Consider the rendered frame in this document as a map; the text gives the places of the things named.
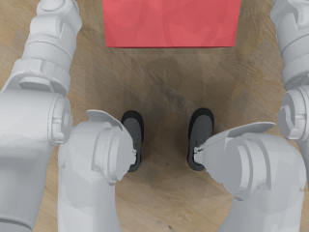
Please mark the robot right thigh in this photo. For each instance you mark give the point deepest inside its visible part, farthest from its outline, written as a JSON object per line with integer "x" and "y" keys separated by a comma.
{"x": 261, "y": 171}

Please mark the robot left thigh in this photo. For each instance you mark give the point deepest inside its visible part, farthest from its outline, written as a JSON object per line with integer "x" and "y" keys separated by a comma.
{"x": 96, "y": 157}

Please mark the robot thigh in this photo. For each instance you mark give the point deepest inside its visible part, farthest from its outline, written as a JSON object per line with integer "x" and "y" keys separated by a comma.
{"x": 261, "y": 171}
{"x": 96, "y": 157}

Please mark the carton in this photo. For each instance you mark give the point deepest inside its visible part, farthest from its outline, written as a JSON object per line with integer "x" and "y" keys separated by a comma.
{"x": 170, "y": 23}

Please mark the robot left upper arm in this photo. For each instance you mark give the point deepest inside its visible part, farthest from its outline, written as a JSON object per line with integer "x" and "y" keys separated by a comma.
{"x": 32, "y": 123}

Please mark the robot right upper arm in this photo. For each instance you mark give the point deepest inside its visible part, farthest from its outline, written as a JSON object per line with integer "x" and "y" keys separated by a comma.
{"x": 293, "y": 120}

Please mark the left robot forearm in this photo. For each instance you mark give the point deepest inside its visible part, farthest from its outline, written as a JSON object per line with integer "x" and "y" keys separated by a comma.
{"x": 48, "y": 52}

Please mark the right robot forearm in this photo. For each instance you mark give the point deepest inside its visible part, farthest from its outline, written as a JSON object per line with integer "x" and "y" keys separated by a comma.
{"x": 291, "y": 20}

